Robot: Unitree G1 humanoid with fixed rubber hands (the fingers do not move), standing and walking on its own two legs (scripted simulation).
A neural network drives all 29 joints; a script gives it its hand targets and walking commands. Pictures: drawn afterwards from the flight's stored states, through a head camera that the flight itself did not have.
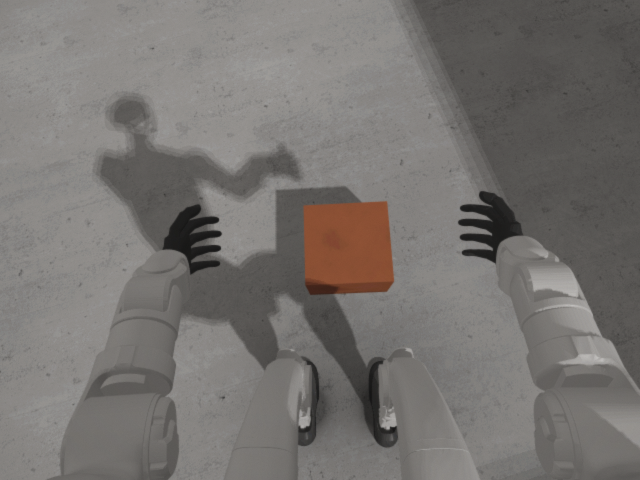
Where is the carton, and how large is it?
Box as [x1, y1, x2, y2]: [304, 201, 393, 294]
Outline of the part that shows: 386,201 304,205 305,285 310,294 387,290 393,281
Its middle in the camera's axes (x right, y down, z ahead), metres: +0.07 +0.02 +1.05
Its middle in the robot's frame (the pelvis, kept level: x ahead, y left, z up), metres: +0.52 -0.01 -0.60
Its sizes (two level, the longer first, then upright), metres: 0.216 0.209 0.158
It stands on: the floor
